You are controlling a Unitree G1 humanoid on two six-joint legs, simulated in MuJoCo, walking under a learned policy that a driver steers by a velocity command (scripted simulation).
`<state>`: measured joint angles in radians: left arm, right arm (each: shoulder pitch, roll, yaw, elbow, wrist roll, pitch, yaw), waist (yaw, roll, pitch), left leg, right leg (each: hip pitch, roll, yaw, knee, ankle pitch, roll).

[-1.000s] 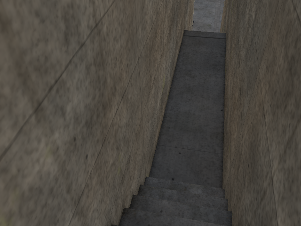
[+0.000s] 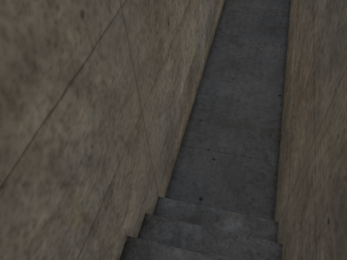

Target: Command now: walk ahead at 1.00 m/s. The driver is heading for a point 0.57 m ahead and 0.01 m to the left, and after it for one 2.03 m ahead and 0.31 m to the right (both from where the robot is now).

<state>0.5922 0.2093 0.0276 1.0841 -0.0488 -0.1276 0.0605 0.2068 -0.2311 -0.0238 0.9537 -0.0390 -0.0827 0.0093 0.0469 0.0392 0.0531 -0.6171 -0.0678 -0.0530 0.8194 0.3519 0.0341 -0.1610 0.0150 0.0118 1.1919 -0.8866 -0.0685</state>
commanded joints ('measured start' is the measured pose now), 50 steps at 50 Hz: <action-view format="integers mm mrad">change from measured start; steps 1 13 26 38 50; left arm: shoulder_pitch -300 -303 -241 -7 -118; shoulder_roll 170 -2 84 59 96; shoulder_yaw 22 -32 -2 -2 -31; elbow -101 -238 -92 -9 -88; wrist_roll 7 60 -14 86 28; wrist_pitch -28 41 -41 77 6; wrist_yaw -13 -51 19 0 -5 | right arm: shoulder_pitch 407 119 99 153 59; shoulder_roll -27 -64 60 -68 33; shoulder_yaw -21 6 27 21 32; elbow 72 60 -14 98 -80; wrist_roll -22 63 9 75 -45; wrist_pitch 32 -105 -14 -127 103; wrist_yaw -15 -34 -11 -92 -86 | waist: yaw -233 26 -137 146 -104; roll -189 -20 -29 61 35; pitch -129 62 39 -3 -13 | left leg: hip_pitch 931 -415 582 -312 -440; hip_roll -88 104 -74 95 -1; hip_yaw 217 -26 215 -194 -181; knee -37 141 -204 71 862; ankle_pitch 228 -940 393 -623 -695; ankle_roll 28 153 -71 96 -68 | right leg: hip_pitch -641 193 -693 50 -82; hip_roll -35 16 8 65 -465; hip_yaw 10 -91 -31 19 363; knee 228 -400 -132 -15 -675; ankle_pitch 1119 1527 829 1305 1589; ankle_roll -84 52 -55 103 -349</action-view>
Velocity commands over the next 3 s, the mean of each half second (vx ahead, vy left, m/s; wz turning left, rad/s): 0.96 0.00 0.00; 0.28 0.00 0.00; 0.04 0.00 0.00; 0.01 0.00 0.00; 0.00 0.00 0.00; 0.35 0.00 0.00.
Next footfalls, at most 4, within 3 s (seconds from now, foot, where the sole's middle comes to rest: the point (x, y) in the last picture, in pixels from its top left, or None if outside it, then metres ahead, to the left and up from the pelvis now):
0.06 left None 0.13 0.07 -0.87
0.32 right None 0.30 -0.15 -1.07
0.60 left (204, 257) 0.65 -0.02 -1.28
0.88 right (225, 245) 0.80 -0.15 -1.48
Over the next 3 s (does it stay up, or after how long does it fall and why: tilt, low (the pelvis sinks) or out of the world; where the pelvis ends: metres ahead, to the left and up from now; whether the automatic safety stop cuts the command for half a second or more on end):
stays up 1.08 -0.19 -0.95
